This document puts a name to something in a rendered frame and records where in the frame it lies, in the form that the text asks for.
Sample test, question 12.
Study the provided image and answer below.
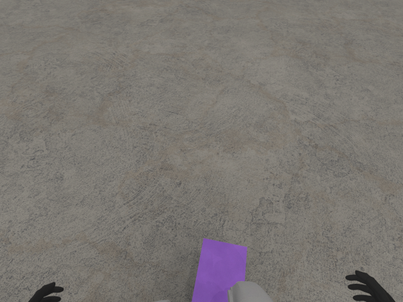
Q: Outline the left robot hand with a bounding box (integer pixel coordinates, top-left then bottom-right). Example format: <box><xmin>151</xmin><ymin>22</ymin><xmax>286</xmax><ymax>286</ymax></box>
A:
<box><xmin>29</xmin><ymin>282</ymin><xmax>64</xmax><ymax>302</ymax></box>

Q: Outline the right robot hand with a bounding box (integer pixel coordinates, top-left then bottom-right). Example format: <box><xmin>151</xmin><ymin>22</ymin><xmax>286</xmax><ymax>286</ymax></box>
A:
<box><xmin>345</xmin><ymin>271</ymin><xmax>395</xmax><ymax>302</ymax></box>

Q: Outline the robot right thigh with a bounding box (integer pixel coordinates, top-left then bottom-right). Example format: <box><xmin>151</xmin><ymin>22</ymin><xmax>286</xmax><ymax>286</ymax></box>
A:
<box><xmin>227</xmin><ymin>281</ymin><xmax>274</xmax><ymax>302</ymax></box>

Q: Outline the carton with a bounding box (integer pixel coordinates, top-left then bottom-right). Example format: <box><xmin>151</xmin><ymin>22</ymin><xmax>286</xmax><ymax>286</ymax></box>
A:
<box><xmin>192</xmin><ymin>238</ymin><xmax>247</xmax><ymax>302</ymax></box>

